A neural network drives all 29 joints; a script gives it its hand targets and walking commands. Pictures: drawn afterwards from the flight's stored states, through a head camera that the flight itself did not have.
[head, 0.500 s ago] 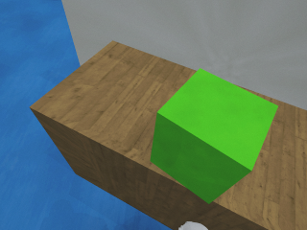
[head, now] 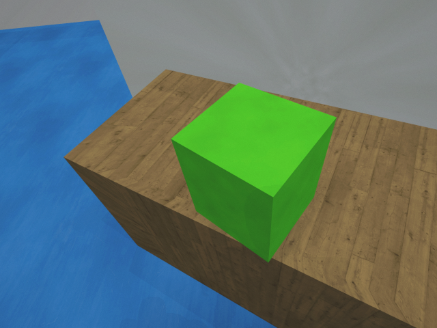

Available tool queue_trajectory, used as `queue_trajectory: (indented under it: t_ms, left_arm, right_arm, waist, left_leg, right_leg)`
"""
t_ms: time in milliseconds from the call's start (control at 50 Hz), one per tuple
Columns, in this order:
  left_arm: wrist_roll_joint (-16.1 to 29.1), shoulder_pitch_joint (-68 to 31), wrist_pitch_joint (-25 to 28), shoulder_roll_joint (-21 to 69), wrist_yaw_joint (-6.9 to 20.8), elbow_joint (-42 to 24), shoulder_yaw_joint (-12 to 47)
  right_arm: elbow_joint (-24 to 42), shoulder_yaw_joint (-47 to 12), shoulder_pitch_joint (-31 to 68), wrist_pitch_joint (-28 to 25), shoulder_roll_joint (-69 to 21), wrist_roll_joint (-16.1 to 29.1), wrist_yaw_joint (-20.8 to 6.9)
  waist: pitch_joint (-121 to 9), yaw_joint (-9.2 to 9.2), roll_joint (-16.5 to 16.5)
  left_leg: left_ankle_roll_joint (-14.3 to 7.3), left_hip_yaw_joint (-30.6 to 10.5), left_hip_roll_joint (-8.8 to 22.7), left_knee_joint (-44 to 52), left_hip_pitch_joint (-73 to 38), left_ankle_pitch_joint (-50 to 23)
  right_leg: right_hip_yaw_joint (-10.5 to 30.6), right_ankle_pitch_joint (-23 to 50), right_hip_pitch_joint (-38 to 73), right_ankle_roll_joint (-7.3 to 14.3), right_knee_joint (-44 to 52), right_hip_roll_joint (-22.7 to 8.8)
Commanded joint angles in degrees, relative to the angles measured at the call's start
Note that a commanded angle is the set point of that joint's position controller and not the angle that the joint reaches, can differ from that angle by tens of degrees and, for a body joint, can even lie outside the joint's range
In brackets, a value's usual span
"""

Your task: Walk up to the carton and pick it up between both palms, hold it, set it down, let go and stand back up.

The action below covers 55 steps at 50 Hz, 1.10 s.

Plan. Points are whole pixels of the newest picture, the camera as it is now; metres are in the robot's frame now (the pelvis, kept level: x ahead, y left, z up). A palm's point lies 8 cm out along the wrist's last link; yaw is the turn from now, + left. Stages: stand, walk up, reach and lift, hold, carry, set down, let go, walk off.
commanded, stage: walk up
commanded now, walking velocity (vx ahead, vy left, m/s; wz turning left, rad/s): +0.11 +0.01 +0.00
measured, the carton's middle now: (253, 172) +0.43 -0.04 +0.03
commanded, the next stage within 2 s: none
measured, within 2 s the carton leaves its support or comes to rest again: neither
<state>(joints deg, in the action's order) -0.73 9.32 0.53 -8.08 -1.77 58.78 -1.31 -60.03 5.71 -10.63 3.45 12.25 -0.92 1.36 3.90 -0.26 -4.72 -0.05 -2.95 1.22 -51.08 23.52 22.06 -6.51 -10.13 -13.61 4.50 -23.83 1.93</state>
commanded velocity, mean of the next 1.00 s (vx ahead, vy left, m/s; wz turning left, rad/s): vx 0.16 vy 0.01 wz -0.04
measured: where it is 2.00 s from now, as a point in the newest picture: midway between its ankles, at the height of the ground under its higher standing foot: outside the picture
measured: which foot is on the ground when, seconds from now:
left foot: up 0.00-0.32, down 0.34-0.74, up 0.76-0.92, down 0.94-1.00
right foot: down 0.00-0.34, up 0.36-0.68, down 0.70-1.00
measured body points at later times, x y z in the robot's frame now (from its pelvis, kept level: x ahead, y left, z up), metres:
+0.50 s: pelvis -0.02 +0.02 +0.01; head -0.04 +0.03 +0.46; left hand -0.04 +0.26 -0.16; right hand -0.08 -0.20 -0.15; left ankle -0.10 +0.12 -0.74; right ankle +0.00 -0.10 -0.68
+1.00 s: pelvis +0.05 -0.01 -0.01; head +0.07 +0.00 +0.44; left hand +0.12 +0.21 -0.17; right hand +0.07 -0.23 -0.16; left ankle +0.01 +0.11 -0.74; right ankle +0.06 -0.11 -0.74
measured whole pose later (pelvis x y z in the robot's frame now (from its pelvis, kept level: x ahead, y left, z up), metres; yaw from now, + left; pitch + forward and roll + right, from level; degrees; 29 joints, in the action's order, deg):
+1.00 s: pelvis +0.05 -0.01 -0.01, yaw -1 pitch -3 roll -1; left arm -0.1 8.3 0.9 -8.3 -2.7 60.9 -1.5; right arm -62.4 1.5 -12.5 0.6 7.3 -0.9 2.4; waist 5.7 0.1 0.1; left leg 1.1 2.8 3.4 -31.5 7.7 20.1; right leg -8.8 -15.1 -11.9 1.5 -30.2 -1.4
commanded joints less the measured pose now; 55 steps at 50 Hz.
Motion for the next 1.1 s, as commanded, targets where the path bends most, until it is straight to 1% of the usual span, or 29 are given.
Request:
queue_trajectory:
  t_ms: [0,40,120,200,240,280,300,320,360,400,440,540,600,620,640,660,680,700,720,760,800,860,920,940,960,1000,1020,1040,1080]
  left_arm:
    - [0.27,2.46,1.97,-8.69,0.18,-0.53,-1.42]
    - [0.03,5.01,1.75,-10.43,0.32,0.76,-2.09]
    - [-0.54,8.57,1.81,-9.07,0.27,2.37,-2.14]
    - [-0.88,13.13,0.85,-11.40,-0.04,3.92,-3.89]
    - [-0.85,10.66,-0.21,-10.27,0.22,3.62,-3.98]
    - [-0.09,3.91,-1.40,-9.82,0.21,2.06,-4.52]
    - [0.43,0.12,-1.21,-8.38,0.59,0.20,-4.40]
    - [0.29,0.47,-0.71,-4.01,0.90,-0.67,-3.63]
    - [-1.61,3.16,-1.25,-5.43,2.16,-0.28,-3.56]
    - [-1.94,5.63,-0.65,-4.75,3.55,1.45,-3.69]
    - [-2.37,7.03,-0.09,-3.90,3.57,2.24,-3.77]
    - [-0.95,-3.54,0.62,-4.09,2.86,-2.76,-1.97]
    - [-0.74,-3.39,1.05,-3.22,1.75,-3.55,-1.36]
    - [-0.81,-0.92,1.17,-3.23,1.52,-3.08,-1.23]
    - [-0.75,4.23,1.49,-3.25,1.23,-1.39,-1.25]
    - [-0.89,10.66,2.13,-5.88,0.81,0.67,-2.06]
    - [-0.88,15.25,2.69,-10.02,0.28,1.83,-3.05]
    - [0.29,17.18,2.53,-11.60,0.26,2.27,-3.05]
    - [0.77,18.35,2.55,-10.72,0.36,2.82,-2.55]
    - [0.62,12.59,2.19,-7.55,-0.25,2.00,-1.17]
    - [0.54,5.05,1.57,-7.07,-1.33,0.46,-0.51]
    - [0.31,-0.51,1.04,-6.31,-1.04,-0.31,-0.33]
    - [0.55,0.26,0.89,-5.29,-0.22,-0.66,-0.72]
    - [0.91,1.79,0.32,-2.68,-0.22,-0.69,-0.20]
    - [0.95,2.07,-0.02,-1.45,-0.22,-0.25,0.30]
    - [0.10,2.56,0.17,-5.24,0.20,0.66,-0.49]
    - [-0.32,3.02,0.41,-6.20,-0.34,1.18,-0.65]
    - [0.32,2.24,-0.10,-9.43,-0.21,0.66,-1.94]
    - [0.45,0.14,-0.21,-9.56,0.05,-0.68,-2.46]
  right_arm:
    - [-0.14,-0.01,-5.24,0.49,3.31,0.00,0.03]
    - [0.76,-0.15,-3.57,-0.06,3.98,-0.29,-0.24]
    - [-0.48,-0.43,-2.56,-1.80,2.72,-0.07,-0.21]
    - [-2.22,-0.24,-5.34,-2.00,3.03,0.02,-0.70]
    - [-3.20,-0.92,-8.72,-2.74,1.34,0.18,-0.69]
    - [-6.64,-1.17,-19.50,-3.61,0.43,0.69,-0.34]
    - [-8.56,-0.20,-26.50,-4.02,3.45,-0.51,0.16]
    - [-8.60,0.28,-26.37,-4.00,7.03,-0.57,0.86]
    - [-3.46,-0.24,-11.37,-4.31,9.15,-0.31,2.13]
    - [-3.10,-2.63,-6.72,-5.65,3.90,-0.20,1.89]
    - [-3.00,-2.93,-9.03,-6.44,3.04,-0.44,1.24]
    - [-4.13,-2.81,-17.49,-7.42,2.79,-1.50,0.77]
    - [-5.79,-2.43,-19.95,-7.34,3.74,-1.76,0.87]
    - [-5.94,-2.34,-19.65,-7.12,4.05,-1.39,0.85]
    - [-5.97,-2.62,-18.45,-6.82,3.46,-0.76,0.71]
    - [-5.95,-3.11,-18.39,-6.67,2.19,-0.30,0.49]
    - [-5.04,-4.10,-18.52,-6.61,-0.93,0.84,0.61]
    - [-4.08,-4.99,-19.41,-5.85,-3.91,2.98,1.25]
    - [-3.93,-4.35,-18.51,-4.43,-2.50,2.96,1.65]
    - [-4.08,-3.90,-15.46,-2.85,-1.33,1.57,1.28]
    - [-4.60,-4.27,-16.59,-1.81,-3.79,0.67,0.89]
    - [-4.27,-4.25,-16.10,-1.80,-4.52,0.16,1.18]
    - [-3.52,-3.62,-13.59,-2.90,-0.63,-0.64,1.19]
    - [-2.94,-3.53,-10.70,-2.98,0.57,-0.06,1.04]
    - [-2.90,-3.40,-8.06,-2.82,0.87,0.40,0.90]
    - [-2.07,-3.81,-5.73,-2.92,0.32,0.10,1.03]
    - [-2.09,-2.45,-5.00,-3.05,1.41,0.15,1.29]
    - [-0.49,0.27,-4.38,-3.04,8.35,0.76,2.15]
    - [-1.21,0.41,-8.00,-2.89,7.24,0.30,2.79]
  waist:
    - [-5.36,0.12,13.16]
    - [-3.71,1.20,14.41]
    - [-1.20,1.60,9.23]
    - [0.23,2.14,7.86]
    - [0.49,0.28,11.62]
    - [0.56,-5.33,11.72]
    - [-0.28,-7.54,4.26]
    - [-3.93,-6.63,-13.96]
    - [7.01,-0.76,-9.34]
    - [9.99,2.24,-3.12]
    - [8.74,1.65,-0.88]
    - [11.00,-2.49,-2.57]
    - [9.25,-1.99,-4.34]
    - [7.93,-0.62,-4.44]
    - [5.95,1.94,-2.43]
    - [2.37,4.27,0.83]
    - [-2.08,5.20,6.83]
    - [-6.70,5.49,15.04]
    - [-9.29,6.10,19.72]
    - [-7.35,3.87,15.03]
    - [-3.40,0.57,14.29]
    - [-3.66,-2.46,10.90]
    - [-4.37,-0.97,5.61]
    - [-1.81,0.85,-0.86]
    - [0.52,1.21,-5.08]
    - [0.72,0.90,-2.31]
    - [1.27,0.60,1.09]
    - [2.31,0.44,4.95]
    - [-0.29,-0.92,5.97]
  left_leg:
    - [1.00,0.80,1.37,3.25,-0.20,0.31]
    - [1.67,1.85,1.63,3.06,1.74,2.41]
    - [1.76,2.06,2.03,8.27,0.91,6.25]
    - [0.07,3.68,1.32,12.84,-1.48,8.81]
    - [-0.93,6.30,-0.28,22.08,-10.04,9.08]
    - [-2.81,11.37,-2.88,38.70,-32.13,-1.42]
    - [-4.23,4.18,4.10,42.69,-42.80,2.52]
    - [-5.66,-13.18,19.57,48.63,-37.00,17.02]
    - [-7.27,-18.58,26.75,54.09,-10.82,29.94]
    - [-5.41,-9.71,19.47,51.06,-9.76,14.08]
    - [-5.22,-3.10,15.27,47.96,-12.94,5.44]
    - [-6.09,-0.94,14.38,43.89,-15.14,-10.01]
    - [-7.03,0.03,14.54,35.43,-16.59,-34.02]
    - [-6.80,0.30,14.53,32.42,-15.33,-36.67]
    - [-5.98,1.53,13.12,28.07,-13.15,-39.63]
    - [-4.00,3.26,10.43,20.67,-10.00,-41.08]
    - [-0.76,4.07,7.90,13.81,-2.76,-33.90]
    - [1.93,7.37,2.97,8.14,-0.88,-8.05]
    - [2.02,5.50,1.31,3.35,-3.98,12.40]
    - [2.06,3.35,1.62,1.46,-6.03,15.40]
    - [2.16,3.18,2.53,4.78,-8.93,12.78]
    - [2.41,4.25,3.35,20.79,-15.00,-4.29]
    - [1.32,2.67,6.64,28.57,-21.22,-27.93]
    - [0.58,2.30,7.42,28.03,-14.72,-26.62]
    - [0.33,1.70,7.06,29.44,-10.74,-22.25]
    - [0.33,2.73,6.40,31.35,-14.80,-20.55]
    - [1.18,1.93,8.62,30.76,-17.81,-25.22]
    - [1.72,6.53,8.36,26.64,-20.60,-20.80]
    - [1.26,8.11,9.35,24.39,-23.10,-20.33]
  right_leg:
    - [24.46,-17.92,5.44,1.78,16.51,-19.75]
    - [29.00,-27.55,5.33,3.05,19.40,-21.89]
    - [27.35,-20.55,6.56,3.10,18.69,-22.33]
    - [29.38,-27.75,3.94,2.40,20.51,-24.21]
    - [23.69,-25.20,-2.69,1.36,20.79,-19.61]
    - [10.34,-24.67,-17.98,-4.57,15.96,-8.39]
    - [2.85,-19.55,-28.33,-8.75,5.13,-2.85]
    - [-1.16,-21.33,-28.10,-6.10,-16.94,-0.75]
    - [7.05,-15.81,-26.09,-5.84,-31.29,-5.20]
    - [6.42,-9.55,-21.21,-6.04,-33.25,-5.80]
    - [3.12,-6.34,-21.54,-6.09,-34.60,-5.52]
    - [1.34,-3.73,-18.46,-6.94,-20.14,-6.91]
    - [-0.67,-9.65,-11.36,-5.72,-13.14,-5.42]
    - [-0.93,-8.90,-6.54,-4.84,-10.06,-5.25]
    - [-2.34,-3.07,1.17,-4.39,-4.91,-3.80]
    - [0.19,6.24,10.69,-4.18,-1.79,-5.75]
    - [7.11,37.83,21.45,-3.18,-4.97,-14.49]
    - [12.40,71.56,22.71,2.96,-4.94,-22.77]
    - [17.21,79.95,19.59,8.36,-2.90,-26.00]
    - [14.05,67.81,13.93,8.45,-0.44,-23.37]
    - [10.09,51.74,6.41,6.81,2.03,-20.86]
    - [6.42,34.90,3.44,3.33,2.20,-16.37]
    - [5.12,13.16,-0.09,-1.22,0.30,-11.21]
    - [3.03,7.18,3.15,-2.74,3.02,-8.84]
    - [3.26,6.06,6.47,-3.15,3.82,-9.43]
    - [5.05,8.95,5.84,-2.65,3.17,-10.02]
    - [6.54,12.00,4.03,-2.42,3.14,-11.22]
    - [9.06,18.72,-2.48,-1.78,-1.84,-9.02]
    - [8.77,21.66,-5.65,-1.27,-6.61,-9.04]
